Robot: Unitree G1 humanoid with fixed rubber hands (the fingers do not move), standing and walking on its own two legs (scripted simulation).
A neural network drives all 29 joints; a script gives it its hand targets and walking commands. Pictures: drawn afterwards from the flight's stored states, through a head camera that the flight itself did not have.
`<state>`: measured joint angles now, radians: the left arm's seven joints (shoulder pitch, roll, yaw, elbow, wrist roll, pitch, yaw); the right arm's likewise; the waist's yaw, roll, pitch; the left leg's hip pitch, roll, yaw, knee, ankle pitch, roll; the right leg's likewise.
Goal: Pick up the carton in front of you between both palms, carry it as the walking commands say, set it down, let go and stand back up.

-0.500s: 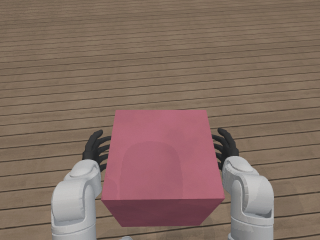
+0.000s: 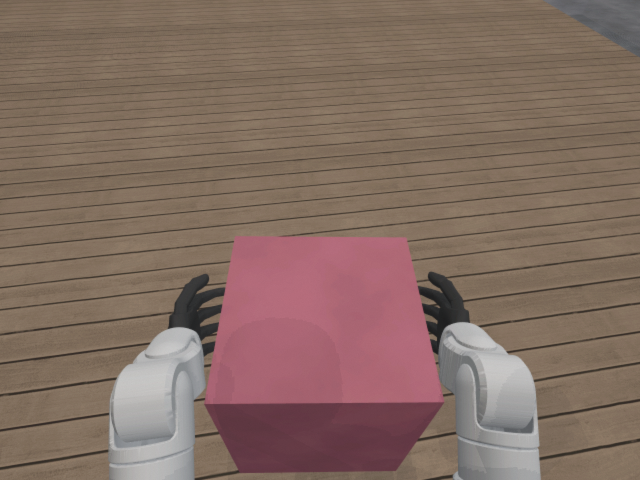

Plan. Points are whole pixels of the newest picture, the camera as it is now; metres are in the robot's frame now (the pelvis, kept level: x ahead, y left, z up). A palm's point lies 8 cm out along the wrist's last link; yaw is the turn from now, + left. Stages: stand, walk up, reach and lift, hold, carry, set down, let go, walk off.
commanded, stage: carry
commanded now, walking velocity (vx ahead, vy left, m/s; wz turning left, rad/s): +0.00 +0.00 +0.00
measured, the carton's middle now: (319, 360) +0.28 +0.00 +0.00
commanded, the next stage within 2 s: hold in 1.80 s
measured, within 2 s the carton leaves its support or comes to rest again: neither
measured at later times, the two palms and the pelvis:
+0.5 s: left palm (219, 363) +0.27 +0.12 +0.02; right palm (458, 359) +0.27 -0.18 +0.02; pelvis -0.01 -0.02 -0.01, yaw -1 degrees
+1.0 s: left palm (203, 391) +0.24 +0.13 +0.02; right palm (459, 386) +0.23 -0.17 +0.02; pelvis -0.05 -0.01 -0.02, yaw -1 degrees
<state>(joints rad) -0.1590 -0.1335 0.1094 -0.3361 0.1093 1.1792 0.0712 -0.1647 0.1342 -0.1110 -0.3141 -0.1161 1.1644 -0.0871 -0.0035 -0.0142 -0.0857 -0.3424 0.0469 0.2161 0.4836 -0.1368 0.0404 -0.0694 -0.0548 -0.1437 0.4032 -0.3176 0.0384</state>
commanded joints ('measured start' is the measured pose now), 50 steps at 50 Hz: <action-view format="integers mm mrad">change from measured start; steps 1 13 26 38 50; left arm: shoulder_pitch -382 -390 -493 -442 -492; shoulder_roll -899 -807 -799 -852 -863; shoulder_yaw -726 -652 -483 -512 -497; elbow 14 147 368 368 403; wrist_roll -351 -252 -99 -119 -113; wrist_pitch -30 -218 -498 -474 -474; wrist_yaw -251 -246 -240 -247 -253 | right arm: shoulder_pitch -403 -374 -490 -462 -487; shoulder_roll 905 816 795 840 846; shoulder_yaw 753 651 480 518 480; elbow -9 140 366 366 407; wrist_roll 367 248 112 134 112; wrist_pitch -23 -204 -491 -468 -465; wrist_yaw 260 246 260 274 278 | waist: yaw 3 -1 11 11 8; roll -36 32 61 -3 10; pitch -296 -219 -279 -284 -229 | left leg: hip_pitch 212 240 291 209 191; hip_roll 72 110 154 129 133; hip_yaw -60 -75 -113 -100 -126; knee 69 89 82 92 24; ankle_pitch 566 584 631 394 232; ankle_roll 17 14 32 10 6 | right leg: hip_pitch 73 42 -51 -51 -131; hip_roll -83 -64 -65 -95 -89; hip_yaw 24 36 67 68 94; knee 12 -119 22 87 27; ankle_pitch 797 633 342 491 216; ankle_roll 8 18 -17 -47 -64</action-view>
